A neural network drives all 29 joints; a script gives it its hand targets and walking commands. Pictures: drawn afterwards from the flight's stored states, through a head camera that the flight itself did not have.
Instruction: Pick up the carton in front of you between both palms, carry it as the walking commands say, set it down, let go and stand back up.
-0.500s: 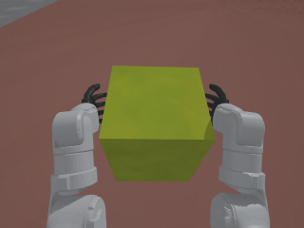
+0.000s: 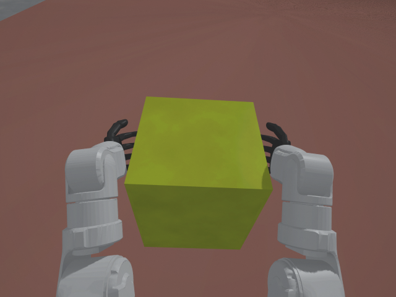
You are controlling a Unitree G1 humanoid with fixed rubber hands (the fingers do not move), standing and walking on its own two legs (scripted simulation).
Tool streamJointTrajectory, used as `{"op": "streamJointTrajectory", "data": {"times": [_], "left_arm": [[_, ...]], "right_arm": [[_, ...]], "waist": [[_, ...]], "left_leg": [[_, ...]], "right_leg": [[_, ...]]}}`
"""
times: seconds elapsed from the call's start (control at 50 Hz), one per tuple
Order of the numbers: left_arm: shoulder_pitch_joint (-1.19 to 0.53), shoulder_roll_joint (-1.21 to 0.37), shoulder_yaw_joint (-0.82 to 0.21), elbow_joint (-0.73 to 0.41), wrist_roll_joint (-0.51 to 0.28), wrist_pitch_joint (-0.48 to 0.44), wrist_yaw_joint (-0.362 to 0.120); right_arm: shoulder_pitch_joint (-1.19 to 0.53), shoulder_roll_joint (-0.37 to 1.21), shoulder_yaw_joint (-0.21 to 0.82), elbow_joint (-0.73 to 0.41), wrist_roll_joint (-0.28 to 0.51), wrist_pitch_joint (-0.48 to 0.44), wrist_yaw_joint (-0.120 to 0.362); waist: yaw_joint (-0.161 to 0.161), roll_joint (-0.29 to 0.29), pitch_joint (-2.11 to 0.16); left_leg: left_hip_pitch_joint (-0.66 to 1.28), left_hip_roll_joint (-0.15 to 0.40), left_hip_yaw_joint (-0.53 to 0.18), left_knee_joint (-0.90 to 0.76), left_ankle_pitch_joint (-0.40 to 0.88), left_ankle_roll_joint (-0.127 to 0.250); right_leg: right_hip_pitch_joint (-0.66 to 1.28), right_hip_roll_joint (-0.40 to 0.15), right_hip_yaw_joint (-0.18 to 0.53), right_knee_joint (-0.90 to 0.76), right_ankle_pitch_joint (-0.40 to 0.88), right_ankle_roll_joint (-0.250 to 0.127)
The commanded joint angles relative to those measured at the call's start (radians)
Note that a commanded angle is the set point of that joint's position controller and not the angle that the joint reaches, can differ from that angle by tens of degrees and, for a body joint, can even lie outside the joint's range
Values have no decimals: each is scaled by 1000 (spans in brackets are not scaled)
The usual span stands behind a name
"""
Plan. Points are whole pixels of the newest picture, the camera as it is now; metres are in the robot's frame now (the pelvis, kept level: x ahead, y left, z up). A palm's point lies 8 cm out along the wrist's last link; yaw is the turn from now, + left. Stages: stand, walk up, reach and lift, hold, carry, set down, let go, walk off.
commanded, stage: carry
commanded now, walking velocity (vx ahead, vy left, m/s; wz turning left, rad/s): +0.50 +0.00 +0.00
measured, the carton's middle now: (196, 177) +0.36 -0.01 +0.08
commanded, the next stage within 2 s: none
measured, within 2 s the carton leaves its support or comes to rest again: neither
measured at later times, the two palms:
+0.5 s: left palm (141, 111) +0.58 +0.13 +0.09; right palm (249, 108) +0.60 -0.17 +0.09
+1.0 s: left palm (143, 81) +0.71 +0.13 +0.10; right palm (242, 83) +0.71 -0.17 +0.10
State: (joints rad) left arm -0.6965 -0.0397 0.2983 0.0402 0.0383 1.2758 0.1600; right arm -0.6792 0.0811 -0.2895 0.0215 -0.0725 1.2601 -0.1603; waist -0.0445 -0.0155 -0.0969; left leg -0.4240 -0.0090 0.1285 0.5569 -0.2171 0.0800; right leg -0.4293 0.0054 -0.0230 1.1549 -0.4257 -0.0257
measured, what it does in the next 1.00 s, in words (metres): walks ahead: right foot, then left foot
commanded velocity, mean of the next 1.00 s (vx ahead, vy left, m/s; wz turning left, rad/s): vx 0.14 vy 0.00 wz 0.00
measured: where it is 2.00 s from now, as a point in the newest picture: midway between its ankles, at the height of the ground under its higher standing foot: (189, 280)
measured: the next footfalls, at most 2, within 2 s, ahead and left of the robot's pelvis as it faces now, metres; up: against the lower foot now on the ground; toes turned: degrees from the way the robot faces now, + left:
right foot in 0.32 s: +0.38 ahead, -0.12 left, +0.00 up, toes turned -7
left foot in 0.68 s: +0.52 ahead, +0.08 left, +0.00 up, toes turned -16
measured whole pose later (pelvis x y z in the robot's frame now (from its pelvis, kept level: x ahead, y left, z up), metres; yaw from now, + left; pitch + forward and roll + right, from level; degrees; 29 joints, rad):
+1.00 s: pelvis +0.46 -0.01 +0.00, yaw -2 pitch +4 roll +1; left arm -0.08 -0.13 0.08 -0.40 0.09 1.24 0.12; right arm -0.09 0.13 -0.08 -0.38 -0.08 1.23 -0.11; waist -0.01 -0.03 -0.18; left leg -0.36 0.03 0.22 0.55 -0.26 0.05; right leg -0.11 -0.06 -0.13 0.49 -0.44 0.01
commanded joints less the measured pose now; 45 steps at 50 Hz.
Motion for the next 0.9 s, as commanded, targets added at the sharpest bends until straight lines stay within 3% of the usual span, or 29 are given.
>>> {"op": "streamJointTrajectory", "data": {"times": [0.0, 0.04, 0.1, 0.22, 0.26, 0.28, 0.3, 0.32, 0.34, 0.36, 0.38, 0.4, 0.42, 0.44, 0.5, 0.54, 0.6, 0.64, 0.66, 0.68, 0.7, 0.72, 0.8, 0.88], "left_arm": [[-604, -936, -573, -12, -220, -27, -90], [-574, -962, -588, -6, -191, -57, -94], [-510, -971, -607, -11, -166, -95, -97], [-349, -982, -682, -72, -177, -131, -120], [-300, -992, -721, -125, -205, -131, -136], [-257, -998, -739, -146, -215, -130, -143], [-207, -1003, -754, -166, -218, -128, -152], [-135, -1002, -759, -189, -222, -125, -160], [-124, -978, -764, -199, -211, -128, -163], [-58, -1005, -788, -236, -230, -126, -173], [-59, -1039, -825, -307, -253, -132, -187], [-54, -1071, -857, -359, -268, -138, -199], [-43, -1112, -894, -401, -291, -144, -211], [-21, -1131, -909, -430, -310, -150, -220], [125, -1091, -920, -491, -328, -144, -235], [215, -1061, -923, -526, -321, -133, -244], [257, -1001, -915, -577, -309, -110, -246], [258, -935, -899, -585, -295, -86, -237], [264, -894, -881, -574, -286, -70, -230], [254, -859, -872, -574, -280, -51, -220], [245, -830, -869, -570, -278, -30, -213], [242, -816, -869, -563, -279, -13, -209], [226, -824, -856, -495, -269, 8, -206], [219, -908, -869, -480, -275, -21, -219]], "right_arm": [[-691, 935, 629, -56, 356, -25, 126], [-692, 983, 661, -61, 377, -55, 143], [-645, 999, 687, -66, 380, -90, 156], [-422, 980, 716, -74, 328, -127, 164], [-331, 974, 736, -112, 310, -126, 165], [-278, 969, 746, -137, 300, -122, 166], [-225, 960, 758, -162, 291, -118, 168], [-206, 947, 773, -201, 291, -114, 173], [-157, 980, 798, -218, 290, -103, 180], [-116, 971, 813, -258, 286, -104, 185], [-105, 1000, 835, -299, 295, -112, 191], [-80, 1024, 852, -328, 297, -121, 197], [-46, 1024, 869, -368, 298, -130, 199], [-18, 1029, 889, -410, 300, -137, 201], [169, 1051, 894, -440, 284, -138, 198], [257, 1028, 894, -476, 270, -128, 199], [259, 976, 912, -551, 287, -98, 207], [246, 913, 911, -576, 300, -69, 210], [245, 871, 901, -574, 303, -51, 209], [235, 831, 884, -561, 303, -35, 208], [240, 811, 866, -528, 298, -23, 205], [256, 800, 852, -500, 294, -13, 202], [251, 815, 819, -420, 291, 9, 203], [208, 898, 861, -442, 316, -15, 213]], "waist": [[-9, 97, -340], [-8, 133, -344], [-13, 127, -318], [2, 161, -244], [24, 176, -262], [38, 158, -299], [50, 117, -346], [77, 14, -411], [71, -261, -490], [78, -245, -463], [81, -173, -427], [75, -64, -404], [63, -17, -375], [57, -37, -367], [53, -100, -362], [53, -144, -356], [52, -127, -308], [51, -86, -243], [54, -46, -230], [57, 45, -237], [54, 110, -245], [54, 131, -228], [47, 61, -214], [46, 26, -258]], "left_leg": [[527, 300, -429, -229, 251, 111], [517, 285, -359, -260, 283, 109], [540, 264, -268, -291, 341, 108], [567, 208, -103, -253, 571, 39], [563, 203, -53, -164, 750, 3], [515, 186, -1, -51, 780, -26], [408, 157, 32, 105, 681, -56], [216, 128, 35, 321, 358, -89], [-119, -7, -16, 585, -153, -128], [-239, -20, -92, 721, -318, -119], [-282, 17, -126, 720, -308, -102], [-272, 57, -143, 642, -259, -96], [-227, 91, -140, 515, -224, -93], [-155, 96, -120, 387, -195, -99], [-11, 51, -48, 142, -135, -114], [27, 19, 2, 35, -17, -115], [142, 27, 51, -124, 212, -116], [257, 75, 34, -220, 352, -115], [341, 143, -19, -191, 484, -105], [412, 228, -87, -121, 715, -56], [426, 270, -147, -100, 737, 6], [370, 275, -171, -127, 676, 19], [309, 207, -92, -67, 649, -25], [323, 198, -70, -23, 672, -18]], "right_leg": [[-313, -72, 36, -13, 76, 5], [-274, -58, -2, -117, 100, 20], [-263, -50, -44, -313, 164, 31], [-132, -12, -139, -647, 393, 11], [16, 16, -183, -729, 433, -2], [176, 41, -221, -782, 440, -8], [371, 9, -197, -786, 452, -17], [590, -164, 15, -736, 596, -50], [848, -417, 428, -728, 812, -224], [824, -425, 433, -765, 901, -269], [786, -395, 334, -754, 1005, -250], [730, -379, 266, -776, 1021, -210], [652, -358, 201, -809, 979, -171], [586, -325, 139, -831, 943, -132], [510, -273, 2, -831, 1058, -120], [512, -247, -70, -809, 1130, -97], [440, -201, -136, -775, 914, -53], [331, -176, -133, -737, 661, -8], [241, -163, -132, -708, 504, 15], [170, -135, -121, -670, 345, 38], [158, -131, -81, -678, 239, 49], [186, -128, -71, -701, 185, 51], [251, -148, -62, -711, 408, 52], [261, -147, -66, -684, 492, 50]]}}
